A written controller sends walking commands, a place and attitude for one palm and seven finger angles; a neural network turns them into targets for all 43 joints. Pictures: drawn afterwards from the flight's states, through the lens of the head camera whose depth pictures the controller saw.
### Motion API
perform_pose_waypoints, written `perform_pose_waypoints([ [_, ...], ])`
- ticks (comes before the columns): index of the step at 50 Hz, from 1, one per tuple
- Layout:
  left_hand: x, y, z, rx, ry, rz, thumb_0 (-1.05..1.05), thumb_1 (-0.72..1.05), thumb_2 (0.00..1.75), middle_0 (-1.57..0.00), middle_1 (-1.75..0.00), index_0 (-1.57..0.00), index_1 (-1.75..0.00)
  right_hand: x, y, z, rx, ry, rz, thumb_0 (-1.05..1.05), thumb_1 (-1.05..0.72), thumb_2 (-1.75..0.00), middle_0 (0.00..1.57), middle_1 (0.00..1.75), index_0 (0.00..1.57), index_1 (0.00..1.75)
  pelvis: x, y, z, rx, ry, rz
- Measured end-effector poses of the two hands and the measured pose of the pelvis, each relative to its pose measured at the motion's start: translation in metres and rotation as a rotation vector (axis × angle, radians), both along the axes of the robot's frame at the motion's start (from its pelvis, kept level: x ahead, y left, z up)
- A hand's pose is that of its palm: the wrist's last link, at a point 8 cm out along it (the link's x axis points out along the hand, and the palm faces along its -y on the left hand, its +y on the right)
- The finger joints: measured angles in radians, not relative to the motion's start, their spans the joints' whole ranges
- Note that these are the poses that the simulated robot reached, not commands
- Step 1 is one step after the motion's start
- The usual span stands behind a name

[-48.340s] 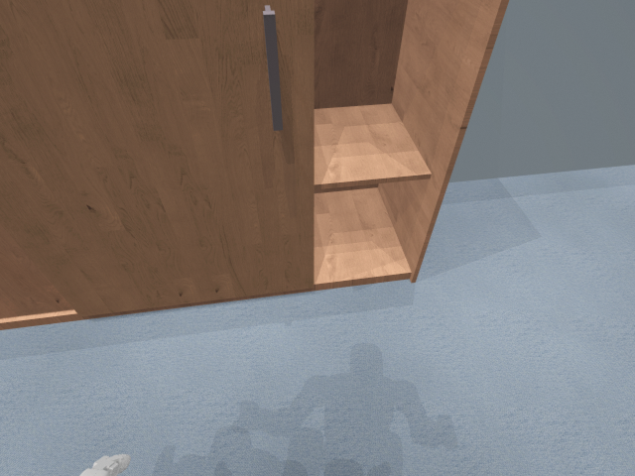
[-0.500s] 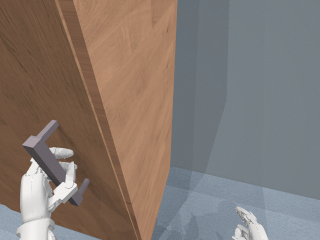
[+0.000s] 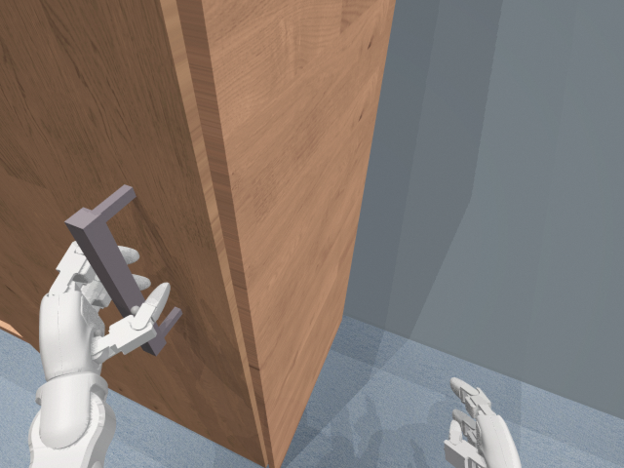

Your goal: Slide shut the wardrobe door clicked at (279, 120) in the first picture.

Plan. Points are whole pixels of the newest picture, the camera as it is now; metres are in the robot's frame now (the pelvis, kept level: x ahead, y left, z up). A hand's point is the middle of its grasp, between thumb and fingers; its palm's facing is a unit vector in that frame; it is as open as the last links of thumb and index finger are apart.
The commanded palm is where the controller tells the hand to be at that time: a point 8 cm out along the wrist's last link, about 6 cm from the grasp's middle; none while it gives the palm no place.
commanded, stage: loosen the grip on the handle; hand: left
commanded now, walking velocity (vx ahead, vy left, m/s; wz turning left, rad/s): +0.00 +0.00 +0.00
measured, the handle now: (139, 280) +0.27 +0.24 +0.13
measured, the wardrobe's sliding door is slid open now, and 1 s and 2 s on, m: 0.01 0.01 0.01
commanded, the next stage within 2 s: slip the hand off the handle in 0.38 s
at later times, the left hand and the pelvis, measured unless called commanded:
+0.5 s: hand (131, 305) +0.24 +0.24 +0.12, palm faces +0.46 -0.87 -0.20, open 14.6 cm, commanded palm +0.19 +0.28 +0.12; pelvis +0.02 -0.02 -0.01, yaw +1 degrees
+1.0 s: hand (78, 318) +0.22 +0.29 +0.11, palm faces +0.44 -0.88 -0.19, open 14.7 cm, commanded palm +0.18 +0.33 +0.12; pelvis +0.03 +0.00 -0.02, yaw +1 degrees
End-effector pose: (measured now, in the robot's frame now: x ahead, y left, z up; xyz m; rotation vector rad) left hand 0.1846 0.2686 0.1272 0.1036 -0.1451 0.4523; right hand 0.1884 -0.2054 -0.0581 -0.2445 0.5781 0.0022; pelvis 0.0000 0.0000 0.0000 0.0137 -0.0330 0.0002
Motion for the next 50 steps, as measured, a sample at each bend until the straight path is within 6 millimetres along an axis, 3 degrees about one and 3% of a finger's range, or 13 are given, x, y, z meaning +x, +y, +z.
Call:
perform_pose_waypoints([
  [8,-0.002,-0.01,0.003,0.095,0.04,0.018,-0.02,-0.21,0.36,-0.43,-1.37,-0.31,-1.33,-0.001,-0.022,0.003,0.026,-0.106,0.002,0.01,-0.9,-0.9,0.2,0.3,0.2,0.3,-0.006,-0.02,-0.006,-0.008,-0.027,0.02],
  [15,0.001,-0.007,-0.005,0.091,0.049,-0.002,-0.01,-0.47,0.24,-0.36,-1.28,-0.3,-1.26,-0.007,-0.05,-0.004,-0.012,-0.067,-0.03,0.01,-0.9,-0.9,0.2,0.3,0.2,0.3,-0.003,-0.034,-0.011,-0.031,-0.013,0.016],
  [23,0.008,0.008,-0.005,0.108,0.077,0.033,-0.01,-0.54,0.2,-0.29,-1.19,-0.27,-1.18,0.004,-0.055,-0.018,-0.025,-0.001,-0.057,0.01,-0.9,-0.9,0.2,0.3,0.2,0.3,0.016,-0.028,-0.01,-0.031,0.048,0.014],
  [37,0.013,0.04,-0.009,0.108,0.094,-0.016,-0.01,-0.55,0.2,-0.26,-1.15,-0.27,-1.17,0.038,-0.014,-0.024,-0.003,-0.001,-0.042,0.01,-0.9,-0.9,0.2,0.3,0.2,0.3,0.047,-0.004,-0.014,-0.025,0.116,0.008],
  [43,-0.001,0.05,-0.006,0.116,0.077,-0.012,-0.01,-0.55,0.2,-0.26,-1.15,-0.26,-1.15,0.04,-0.004,-0.021,-0.004,-0.013,-0.041,0.01,-0.9,-0.9,0.2,0.3,0.2,0.3,0.046,0.002,-0.016,-0.031,0.114,0.012],
  [50,-0.012,0.061,-0.005,0.11,0.058,0.004,-0.01,-0.55,0.2,-0.26,-1.15,-0.25,-1.15,0.029,-0.001,-0.02,-0.023,-0.018,-0.03,0.01,-0.9,-0.9,0.2,0.3,0.2,0.3,0.03,0.004,-0.017,-0.039,0.1,0.027],
])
